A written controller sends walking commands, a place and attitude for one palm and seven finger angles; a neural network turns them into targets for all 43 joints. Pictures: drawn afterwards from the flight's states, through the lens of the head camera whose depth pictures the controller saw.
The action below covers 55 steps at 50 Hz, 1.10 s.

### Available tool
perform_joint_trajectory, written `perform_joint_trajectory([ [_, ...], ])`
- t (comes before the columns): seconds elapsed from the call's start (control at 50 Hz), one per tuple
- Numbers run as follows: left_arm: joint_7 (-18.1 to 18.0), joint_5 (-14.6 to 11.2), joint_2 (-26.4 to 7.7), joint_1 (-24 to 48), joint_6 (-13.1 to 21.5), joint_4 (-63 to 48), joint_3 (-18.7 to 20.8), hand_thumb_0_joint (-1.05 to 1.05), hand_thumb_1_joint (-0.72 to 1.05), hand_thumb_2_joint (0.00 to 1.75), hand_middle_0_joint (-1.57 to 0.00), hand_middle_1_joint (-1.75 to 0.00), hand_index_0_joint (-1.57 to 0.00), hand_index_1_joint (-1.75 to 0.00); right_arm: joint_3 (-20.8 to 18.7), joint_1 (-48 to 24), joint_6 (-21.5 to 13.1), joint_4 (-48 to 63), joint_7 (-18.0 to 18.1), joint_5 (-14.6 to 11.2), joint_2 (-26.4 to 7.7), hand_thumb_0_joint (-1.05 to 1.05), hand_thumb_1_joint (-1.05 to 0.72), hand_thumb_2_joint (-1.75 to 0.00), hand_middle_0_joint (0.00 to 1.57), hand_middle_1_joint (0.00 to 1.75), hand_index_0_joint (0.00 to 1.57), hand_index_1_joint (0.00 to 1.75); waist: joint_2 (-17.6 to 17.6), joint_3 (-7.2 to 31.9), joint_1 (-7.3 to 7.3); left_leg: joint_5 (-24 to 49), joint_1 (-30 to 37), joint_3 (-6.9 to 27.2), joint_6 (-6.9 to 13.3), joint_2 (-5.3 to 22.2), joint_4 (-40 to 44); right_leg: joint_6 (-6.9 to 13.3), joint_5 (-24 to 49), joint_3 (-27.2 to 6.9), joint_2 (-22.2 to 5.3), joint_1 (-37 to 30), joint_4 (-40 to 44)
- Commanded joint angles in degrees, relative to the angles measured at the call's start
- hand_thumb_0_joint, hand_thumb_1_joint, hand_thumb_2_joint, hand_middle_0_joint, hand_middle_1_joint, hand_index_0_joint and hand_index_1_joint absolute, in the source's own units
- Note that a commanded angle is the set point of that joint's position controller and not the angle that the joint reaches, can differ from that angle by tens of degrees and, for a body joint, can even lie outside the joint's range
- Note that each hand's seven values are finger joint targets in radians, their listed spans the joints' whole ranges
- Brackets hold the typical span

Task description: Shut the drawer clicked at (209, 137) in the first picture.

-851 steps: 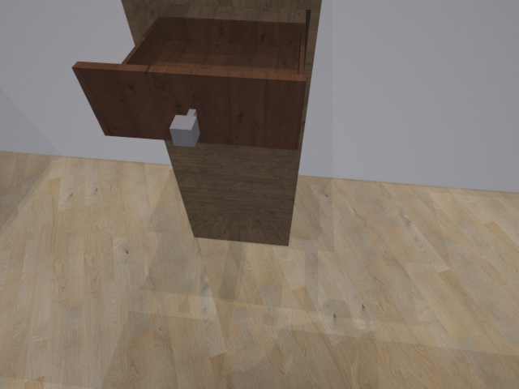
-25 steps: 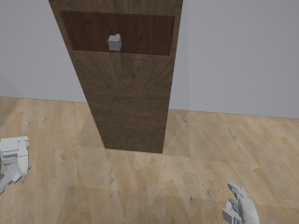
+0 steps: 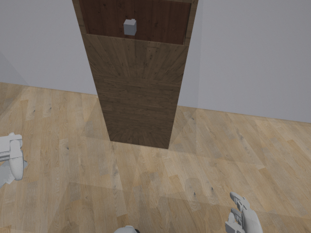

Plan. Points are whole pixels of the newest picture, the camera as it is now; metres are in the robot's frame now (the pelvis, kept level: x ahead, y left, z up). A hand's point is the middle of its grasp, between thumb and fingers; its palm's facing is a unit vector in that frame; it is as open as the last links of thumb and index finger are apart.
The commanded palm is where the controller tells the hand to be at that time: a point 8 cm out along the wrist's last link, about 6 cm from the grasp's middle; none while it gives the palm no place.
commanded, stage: step back with the hand held close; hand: left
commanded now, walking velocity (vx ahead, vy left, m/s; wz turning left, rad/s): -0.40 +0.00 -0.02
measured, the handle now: (131, 25) +0.74 +0.15 +0.15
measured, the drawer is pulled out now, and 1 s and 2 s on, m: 0.00 0.00 0.00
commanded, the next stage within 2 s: stop stepping back and stand still in 0.42 s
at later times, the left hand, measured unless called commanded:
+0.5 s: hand out of the picture +0.09 +0.23 +0.19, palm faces +0.29 -0.87 -0.40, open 3.2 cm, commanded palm +0.03 +0.28 +0.19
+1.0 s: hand out of the picture -0.03 +0.23 +0.18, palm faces +0.33 -0.83 -0.44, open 3.2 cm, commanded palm -0.08 +0.28 +0.19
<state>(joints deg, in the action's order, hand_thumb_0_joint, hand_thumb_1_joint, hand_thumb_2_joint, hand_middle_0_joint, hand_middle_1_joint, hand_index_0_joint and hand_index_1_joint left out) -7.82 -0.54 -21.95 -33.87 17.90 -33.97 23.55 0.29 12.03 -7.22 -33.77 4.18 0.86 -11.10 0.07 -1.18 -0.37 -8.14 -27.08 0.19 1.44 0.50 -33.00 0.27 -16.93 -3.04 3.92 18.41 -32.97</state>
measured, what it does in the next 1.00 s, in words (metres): walks backwards: right foot, then left foot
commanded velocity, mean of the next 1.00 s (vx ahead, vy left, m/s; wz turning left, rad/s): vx -0.08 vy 0.02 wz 0.00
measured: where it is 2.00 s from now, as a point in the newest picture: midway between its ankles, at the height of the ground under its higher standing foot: outside the picture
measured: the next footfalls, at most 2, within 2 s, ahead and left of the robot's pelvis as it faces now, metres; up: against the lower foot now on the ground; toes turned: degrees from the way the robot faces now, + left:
right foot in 0.54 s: -0.17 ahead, -0.09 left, +0.00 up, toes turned +4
left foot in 0.72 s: -0.16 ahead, +0.14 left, +0.00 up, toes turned +0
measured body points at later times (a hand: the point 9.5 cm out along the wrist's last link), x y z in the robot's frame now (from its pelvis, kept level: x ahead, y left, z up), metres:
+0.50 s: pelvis -0.12 +0.01 +0.01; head -0.10 +0.04 +0.46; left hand +0.07 +0.28 +0.21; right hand +0.06 -0.21 -0.05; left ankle +0.03 +0.09 -0.73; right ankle -0.21 -0.11 -0.70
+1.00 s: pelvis -0.22 +0.01 +0.01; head -0.25 +0.02 +0.46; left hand -0.06 +0.28 +0.21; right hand -0.10 -0.25 -0.07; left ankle -0.16 +0.11 -0.71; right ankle -0.22 -0.11 -0.73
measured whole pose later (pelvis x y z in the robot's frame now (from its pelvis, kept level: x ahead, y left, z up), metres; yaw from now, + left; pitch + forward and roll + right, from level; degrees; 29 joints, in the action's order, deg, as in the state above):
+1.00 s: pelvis -0.22 +0.01 +0.01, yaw -3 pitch -1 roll +0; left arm -8.5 -0.8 -22.7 -37.5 13.3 -32.8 20.5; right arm 0.1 16.3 -6.7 -36.2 4.4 0.7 -11.6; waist -1.3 2.9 0.9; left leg -18.6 -23.1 0.0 1.1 -1.1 -40.4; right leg 2.3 -16.4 1.7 0.1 13.8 -29.5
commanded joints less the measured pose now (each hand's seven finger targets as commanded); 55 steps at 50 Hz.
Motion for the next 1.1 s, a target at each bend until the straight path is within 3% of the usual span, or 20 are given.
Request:
perform_joint_trajectory([
  [0.0, -0.5, -1.6, -10.6, -0.5, 2.5, -12.0, 4.5, 0.00, 0.90, 0.90, -1.40, -1.60, -1.40, -1.60, -4.1, -4.1, -2.4, 7.9, 0.1, -0.5, -7.3, 0.00, -0.90, -0.90, 0.20, 0.30, 0.20, 0.30, -3.4, 16.1, 0.69, 7.1, 17.3, 1.0, -0.5, 2.1, -1.1, 1.4, 23.7, -7.4, -10.4, 0.7, 8.8],
  [0.06, -1.4, -2.2, -12.1, -0.2, 2.3, -12.2, 5.8, 0.00, 0.90, 0.90, -1.40, -1.60, -1.40, -1.60, -4.3, -4.9, -0.7, 7.8, 0.2, -0.8, -6.7, 0.00, -0.90, -0.90, 0.20, 0.30, 0.20, 0.30, -6.6, 9.0, 1.17, -8.4, 16.7, 0.7, -2.0, -2.0, -11.5, 6.2, 8.1, -12.0, -16.8, 12.8, 17.5],
  [0.1, -1.6, -1.9, -11.8, -0.5, 1.3, -10.1, 6.7, 0.00, 0.90, 0.90, -1.40, -1.60, -1.40, -1.60, -3.5, -6.2, 0.5, 7.6, 0.4, -0.3, -5.5, 0.00, -0.90, -0.90, 0.20, 0.30, 0.20, 0.30, -7.8, 5.1, 0.86, -8.6, 12.3, 2.4, -1.7, -0.9, -7.2, 6.2, 13.9, -9.5, -16.0, 10.4, 15.5],
  [0.16, -0.7, -1.4, -11.2, 1.2, 1.9, -11.5, 5.3, 0.00, 0.90, 0.90, -1.40, -1.60, -1.40, -1.60, -3.9, -7.6, 0.1, 8.9, 1.3, -0.7, -8.3, 0.00, -0.90, -0.90, 0.20, 0.30, 0.20, 0.30, 7.9, 5.2, 0.36, 12.1, 9.5, 9.3, 0.9, 6.9, 14.4, -0.6, 12.3, -0.1, -2.9, 1.2, 2.9],
  [0.18, -0.4, -1.1, -12.2, -1.0, 2.4, -10.9, 6.7, 0.00, 0.90, 0.90, -1.40, -1.60, -1.40, -1.60, -3.7, -7.1, -0.5, 9.4, 1.1, -0.1, -8.5, 0.00, -0.90, -0.90, 0.20, 0.30, 0.20, 0.30, 17.8, 10.4, 0.14, 10.1, 5.0, 16.5, 2.4, 14.0, 21.0, -1.4, -0.7, 2.7, 0.6, -5.7, -10.7],
  [0.2, 0.0, -1.3, -11.7, -1.0, 2.7, -12.8, 6.1, 0.00, 0.90, 0.90, -1.40, -1.60, -1.40, -1.60, -3.9, -5.9, -1.5, 9.8, 1.0, 1.0, -8.0, 0.00, -0.90, -0.90, 0.20, 0.30, 0.20, 0.30, 18.5, 12.1, -0.33, 6.4, 3.5, 21.2, 4.6, 17.9, 23.7, -1.0, -11.0, 0.1, 1.2, -4.8, -21.8],
  [0.26, -0.6, -2.4, -8.3, -3.1, 2.3, -13.6, 3.0, 0.00, 0.90, 0.90, -1.40, -1.60, -1.40, -1.60, -4.4, -3.4, -3.8, 7.7, -0.1, 0.2, -7.5, 0.00, -0.90, -0.90, 0.20, 0.30, 0.20, 0.30, 6.3, 14.4, -0.64, 21.4, 19.7, 14.2, 7.7, 16.8, 15.4, -1.0, -12.5, -0.9, -1.1, 6.9, -20.9],
  [0.44, -1.6, -3.5, -10.5, 0.4, -1.1, -14.5, 3.4, 0.00, 0.90, 0.90, -1.40, -1.60, -1.40, -1.60, -2.9, -5.7, -3.7, 6.7, -0.5, 0.9, -6.9, 0.00, -0.90, -0.90, 0.20, 0.30, 0.20, 0.30, 14.3, 11.1, -0.50, -12.4, 10.2, 5.9, 0.9, 10.8, 28.0, 1.0, -12.4, 8.1, 0.7, -8.7, 1.6],
  [0.48, -1.0, -4.2, -12.0, 0.1, -0.5, -15.0, 4.4, 0.00, 0.90, 0.90, -1.40, -1.60, -1.40, -1.60, -2.7, -5.4, -2.2, 7.1, -0.9, 0.8, -6.5, 0.00, -0.90, -0.90, 0.20, 0.30, 0.20, 0.30, 8.9, 10.2, -0.38, -10.3, 12.0, 1.4, -3.0, 5.8, 18.0, 3.2, -5.9, 5.2, -3.6, -7.7, 17.0],
  [0.52, -1.3, -4.0, -16.2, -0.4, 0.4, -15.9, 7.3, 0.00, 0.90, 0.90, -1.40, -1.60, -1.40, -1.60, -2.3, -5.6, -1.2, 6.8, -0.7, 0.7, -5.9, 0.00, -0.90, -0.90, 0.20, 0.30, 0.20, 0.30, -8.4, 8.9, -0.81, -9.4, 19.2, -2.1, -5.1, -2.4, -14.8, 10.6, -6.4, -12.5, -22.9, 14.0, 27.6],
  [0.54, -1.5, -3.5, -16.1, 1.6, -0.7, -15.2, 7.8, 0.00, 0.90, 0.90, -1.40, -1.60, -1.40, -1.60, -2.3, -6.2, -1.4, 7.0, -0.5, 0.9, -6.4, 0.00, -0.90, -0.90, 0.20, 0.30, 0.20, 0.30, -10.8, 7.3, -1.54, -14.9, 10.5, 0.4, -4.4, -2.6, -27.0, 12.6, -7.2, -14.1, -26.3, 15.0, 25.6],
  [0.6, -1.3, -2.3, -9.9, -0.6, -3.8, -8.6, 4.8, 0.00, 0.90, 0.90, -1.40, -1.60, -1.40, -1.60, -1.3, -6.2, -0.8, 7.0, 0.4, -0.7, -5.4, 0.00, -0.90, -0.90, 0.20, 0.30, 0.20, 0.30, -8.5, 4.6, 0.91, -11.4, 1.6, 1.3, -2.3, 1.7, -16.7, 8.0, 18.1, -3.2, -19.3, 0.0, 13.8],
  [0.66, -1.9, -1.6, -8.9, 2.1, -4.0, -8.4, 2.7, 0.00, 0.90, 0.90, -1.40, -1.60, -1.40, -1.60, -1.7, -5.6, -2.0, 6.6, 1.7, -1.0, -7.4, 0.00, -0.90, -0.90, 0.20, 0.30, 0.20, 0.30, -3.0, 3.1, 1.33, -5.5, 12.7, -0.8, -0.5, 1.2, 7.6, 3.6, 10.7, -1.1, -16.2, 0.5, 10.7],
  [0.74, -1.8, -1.3, -10.0, -1.3, -1.8, -9.4, 3.3, 0.00, 0.90, 0.90, -1.40, -1.60, -1.40, -1.60, -2.1, -3.2, -4.0, 7.2, 1.6, -1.1, -8.5, 0.00, -0.90, -0.90, 0.20, 0.30, 0.20, 0.30, 7.5, 8.2, 0.58, 10.1, 16.3, 8.9, 2.3, 7.4, 12.4, -0.8, 8.1, 3.6, -5.9, -4.2, 3.1],
  [0.84, -1.9, -0.4, -9.0, -1.3, -1.5, -11.1, 3.4, 0.00, 0.90, 0.90, -1.40, -1.60, -1.40, -1.60, -2.3, -4.7, -3.9, 7.4, 1.0, -0.6, -8.6, 0.00, -0.90, -0.90, 0.20, 0.30, 0.20, 0.30, 10.0, 2.1, 0.35, -28.6, -0.8, 11.0, 2.5, 8.0, 23.8, 0.1, -6.4, 6.1, -3.5, -12.1, 2.8],
  [0.9, -2.0, -0.4, -9.1, -2.4, -2.0, -8.4, 3.7, 0.00, 0.90, 0.90, -1.40, -1.60, -1.40, -1.60, -3.1, -4.2, -2.9, 7.5, 1.1, 0.0, -8.1, 0.00, -0.90, -0.90, 0.20, 0.30, 0.20, 0.30, 1.2, 1.5, 0.70, -23.9, 0.9, 4.0, 0.5, 1.4, 8.7, 4.1, -19.1, -2.3, -8.0, -6.0, 13.1],
  [0.94, -2.2, -0.8, -9.7, 0.1, -1.8, -8.7, 4.2, 0.00, 0.90, 0.90, -1.40, -1.60, -1.40, -1.60, -3.7, -3.2, -2.1, 5.9, 0.9, -0.1, -7.8, 0.00, -0.90, -0.90, 0.20, 0.30, 0.20, 0.30, -12.5, 0.1, 0.44, -13.0, 0.2, -0.5, -0.9, -1.5, -18.2, 11.7, -27.9, -21.3, -21.8, 2.2, 23.4],
  [0.96, -2.5, -0.7, -10.0, 3.5, -1.5, -9.4, 4.5, 0.00, 0.90, 0.90, -1.40, -1.60, -1.40, -1.60, -3.6, -3.3, -2.2, 5.3, 0.6, 0.0, -8.4, 0.00, -0.90, -0.90, 0.20, 0.30, 0.20, 0.30, -11.6, 0.7, 0.69, -13.3, -3.9, 0.5, -0.9, -0.6, -25.4, 13.5, -21.8, -23.2, -24.2, -0.4, 22.7],
  [1.06, -2.5, -0.2, -5.9, 8.4, -2.4, -4.9, -0.7, 0.00, 0.90, 0.90, -1.40, -1.60, -1.40, -1.60, -2.2, -3.3, -2.5, 4.6, 2.2, 0.0, -7.3, 0.00, -0.90, -0.90, 0.20, 0.30, 0.20, 0.30, -0.9, -1.7, 2.33, -15.6, 16.6, -2.5, 0.8, 1.5, 3.4, 5.1, -24.2, -1.6, -13.4, 13.2, 10.1],
  [1.08, -2.6, -0.3, -6.5, 10.2, -1.9, -7.5, -0.3, 0.00, 0.90, 0.90, -1.40, -1.60, -1.40, -1.60, -2.1, -3.7, -3.1, 5.2, 2.3, 0.0, -8.4, 0.00, -0.90, -0.90, 0.20, 0.30, 0.20, 0.30, 7.4, -2.7, 1.90, -22.0, 14.5, 6.1, 3.0, 5.2, 11.2, 3.1, -19.9, -0.1, -9.4, 12.2, 1.9],
])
